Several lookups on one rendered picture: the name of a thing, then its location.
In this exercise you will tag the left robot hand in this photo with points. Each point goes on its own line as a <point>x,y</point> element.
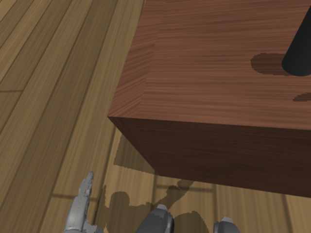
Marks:
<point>76,218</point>

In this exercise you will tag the bottle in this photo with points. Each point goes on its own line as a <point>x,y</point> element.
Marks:
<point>297,60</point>

